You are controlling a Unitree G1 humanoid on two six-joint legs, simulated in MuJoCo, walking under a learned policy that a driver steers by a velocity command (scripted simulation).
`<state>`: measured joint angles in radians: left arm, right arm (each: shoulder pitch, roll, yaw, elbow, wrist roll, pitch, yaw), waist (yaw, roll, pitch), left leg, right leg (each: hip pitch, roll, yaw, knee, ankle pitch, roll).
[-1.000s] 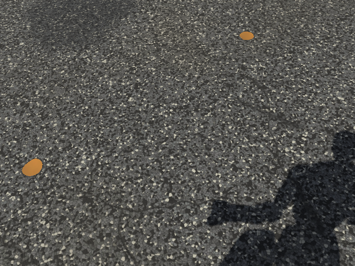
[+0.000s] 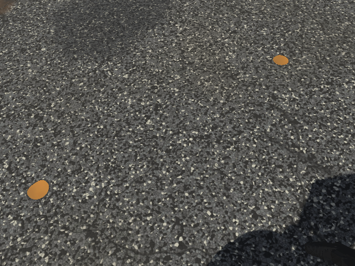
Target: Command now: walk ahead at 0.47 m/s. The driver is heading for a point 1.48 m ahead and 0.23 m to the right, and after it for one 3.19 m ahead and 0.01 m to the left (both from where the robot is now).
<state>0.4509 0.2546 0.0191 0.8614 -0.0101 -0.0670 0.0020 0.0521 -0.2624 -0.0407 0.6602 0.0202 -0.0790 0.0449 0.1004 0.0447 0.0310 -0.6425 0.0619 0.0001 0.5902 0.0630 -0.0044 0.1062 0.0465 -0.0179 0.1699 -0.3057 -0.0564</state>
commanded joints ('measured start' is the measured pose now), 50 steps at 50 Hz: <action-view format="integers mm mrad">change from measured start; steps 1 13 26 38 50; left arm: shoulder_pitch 32 -91 -459 -198 -85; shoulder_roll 187 138 96 135 199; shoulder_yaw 49 39 19 46 66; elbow -23 -103 -228 -157 -56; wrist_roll -9 -9 -7 23 -3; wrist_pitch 1 -20 -28 -27 -24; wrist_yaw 9 -1 -32 -29 -6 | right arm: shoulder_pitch -161 142 323 219 -48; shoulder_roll -62 -97 -198 -152 -69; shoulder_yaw -9 -33 -51 -27 -1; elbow -116 29 160 103 35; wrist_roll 5 -30 4 -5 -9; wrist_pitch -28 -23 -6 -22 -5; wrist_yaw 17 -14 -38 -38 -22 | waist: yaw -18 -81 -179 -78 -26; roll -119 20 -3 -115 -98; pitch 103 -56 47 -86 30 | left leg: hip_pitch -10 493 590 -16 29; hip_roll -29 151 157 59 27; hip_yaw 14 -285 -93 -82 -14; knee -73 -424 -429 572 15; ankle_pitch -10 -179 -74 -375 37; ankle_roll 34 255 208 36 -11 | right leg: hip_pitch -40 -681 -719 -151 -200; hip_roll -285 -188 -142 -299 -239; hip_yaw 109 111 49 346 92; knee -14 1016 384 67 -52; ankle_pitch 462 28 390 253 314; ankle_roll -119 36 55 -174 -149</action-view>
